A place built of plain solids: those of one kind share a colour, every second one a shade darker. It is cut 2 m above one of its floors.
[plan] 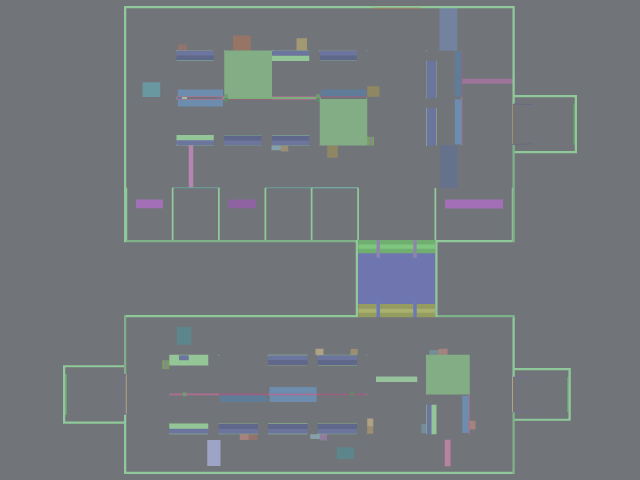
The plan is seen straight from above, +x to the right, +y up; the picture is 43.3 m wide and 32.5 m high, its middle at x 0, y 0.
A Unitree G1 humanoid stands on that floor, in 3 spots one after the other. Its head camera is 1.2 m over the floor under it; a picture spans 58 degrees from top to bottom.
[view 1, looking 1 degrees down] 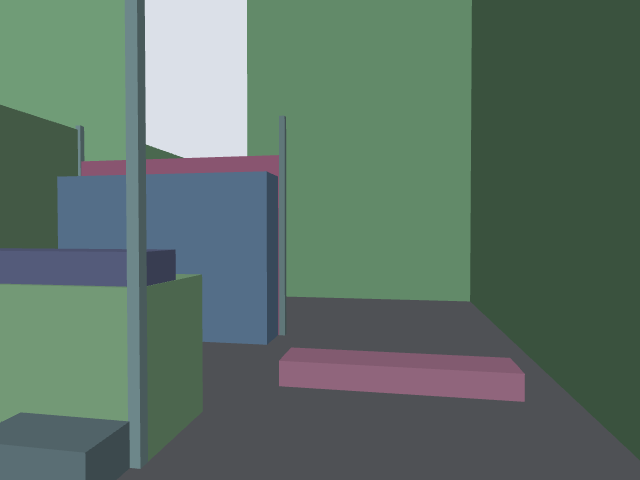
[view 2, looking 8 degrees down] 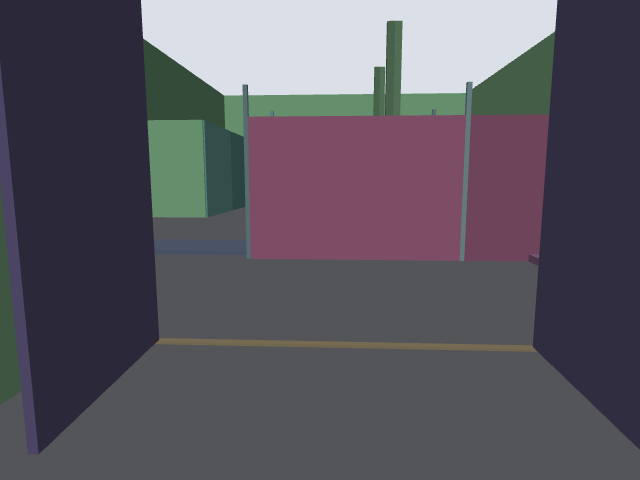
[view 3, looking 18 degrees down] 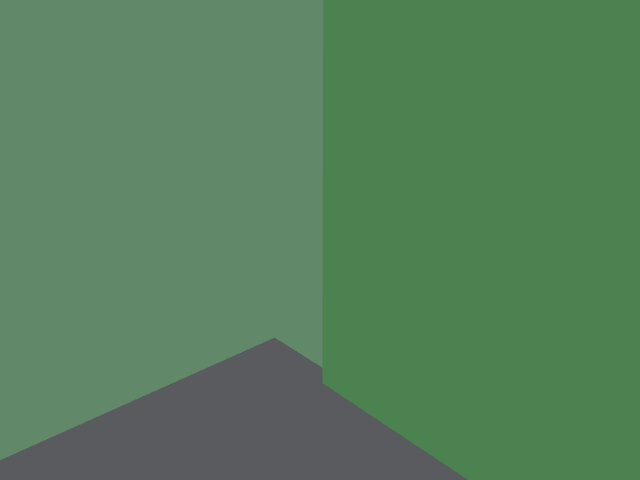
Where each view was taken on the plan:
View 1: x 5.19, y -14.43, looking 10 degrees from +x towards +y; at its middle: wall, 7.97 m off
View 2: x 16.05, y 7.84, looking -177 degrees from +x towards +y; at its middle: back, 6.49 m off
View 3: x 15.63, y -10.46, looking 47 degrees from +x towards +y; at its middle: wall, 1.85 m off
